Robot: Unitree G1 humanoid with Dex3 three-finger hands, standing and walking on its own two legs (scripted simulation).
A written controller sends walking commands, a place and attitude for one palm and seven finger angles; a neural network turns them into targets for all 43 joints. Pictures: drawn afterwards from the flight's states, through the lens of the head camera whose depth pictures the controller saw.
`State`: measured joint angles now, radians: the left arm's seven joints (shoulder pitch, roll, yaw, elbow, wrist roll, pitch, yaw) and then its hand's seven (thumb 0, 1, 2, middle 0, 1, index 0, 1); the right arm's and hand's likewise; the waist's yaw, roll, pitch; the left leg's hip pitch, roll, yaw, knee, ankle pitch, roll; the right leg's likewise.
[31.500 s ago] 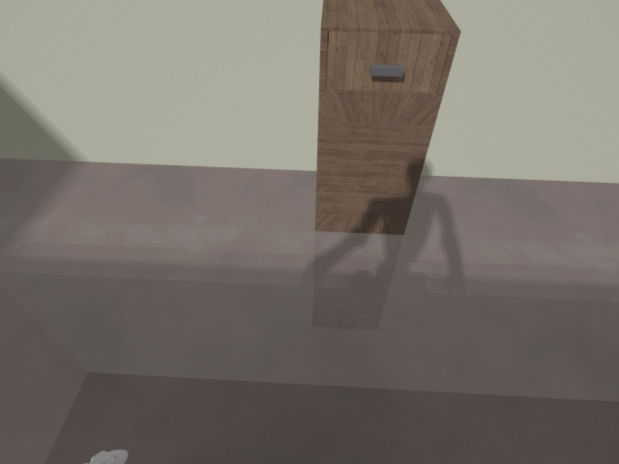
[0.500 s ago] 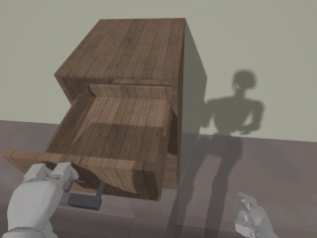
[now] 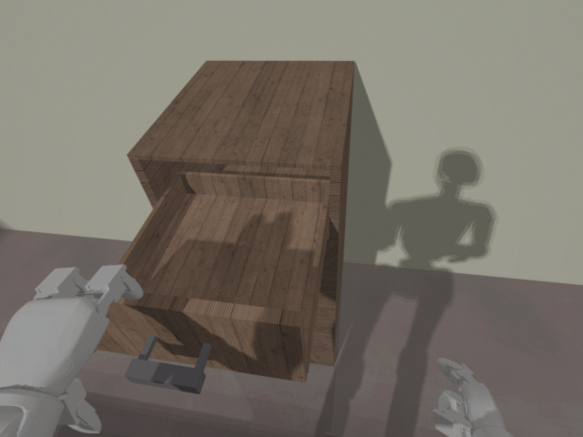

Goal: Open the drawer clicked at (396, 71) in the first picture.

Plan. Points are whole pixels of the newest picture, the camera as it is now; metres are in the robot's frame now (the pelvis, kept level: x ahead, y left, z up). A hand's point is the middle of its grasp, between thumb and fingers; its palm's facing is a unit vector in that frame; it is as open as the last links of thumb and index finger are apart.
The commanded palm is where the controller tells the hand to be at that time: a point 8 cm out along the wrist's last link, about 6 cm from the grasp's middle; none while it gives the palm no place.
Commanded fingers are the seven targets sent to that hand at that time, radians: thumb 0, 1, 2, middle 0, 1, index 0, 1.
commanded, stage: lift the hand off the handle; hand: left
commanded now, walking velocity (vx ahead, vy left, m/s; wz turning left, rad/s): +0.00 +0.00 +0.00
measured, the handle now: (171, 360) +0.20 +0.22 +0.00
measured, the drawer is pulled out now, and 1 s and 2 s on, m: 0.30 0.30 0.30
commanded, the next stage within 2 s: draw the hand back to the body in 0.32 s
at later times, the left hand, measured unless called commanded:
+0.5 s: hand (83, 342) +0.16 +0.25 +0.14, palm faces +0.03 -0.10 -0.99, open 13.8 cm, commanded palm +0.13 +0.25 +0.20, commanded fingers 0.00 -0.50 0.30 -0.30 -1.20 -0.30 -1.20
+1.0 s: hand (74, 336) +0.16 +0.26 +0.15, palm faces +0.04 -0.04 -1.00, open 13.8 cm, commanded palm +0.13 +0.27 +0.20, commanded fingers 0.00 -0.50 0.30 -0.30 -1.20 -0.30 -1.20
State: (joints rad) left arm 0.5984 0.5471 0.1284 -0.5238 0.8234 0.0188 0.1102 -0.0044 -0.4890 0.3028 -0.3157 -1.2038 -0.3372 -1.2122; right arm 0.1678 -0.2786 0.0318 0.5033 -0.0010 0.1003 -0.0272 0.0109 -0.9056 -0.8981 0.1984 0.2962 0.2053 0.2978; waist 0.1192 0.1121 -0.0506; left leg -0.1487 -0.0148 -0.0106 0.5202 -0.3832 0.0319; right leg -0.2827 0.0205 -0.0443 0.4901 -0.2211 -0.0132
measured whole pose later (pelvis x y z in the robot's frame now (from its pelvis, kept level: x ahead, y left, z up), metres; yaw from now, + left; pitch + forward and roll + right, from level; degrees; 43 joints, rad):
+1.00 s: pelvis +0.01 +0.00 +0.00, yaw +1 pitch +1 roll -2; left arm 0.64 0.65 0.23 -0.62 0.74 -0.01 0.01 0.00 -0.49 0.30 -0.32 -1.20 -0.32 -1.20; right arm 0.18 -0.28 0.04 0.48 0.02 0.11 -0.01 0.01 -0.91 -0.90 0.20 0.30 0.20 0.30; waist 0.11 0.11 -0.04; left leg -0.12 -0.01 -0.02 0.47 -0.36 0.04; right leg -0.24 0.02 -0.06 0.42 -0.20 -0.01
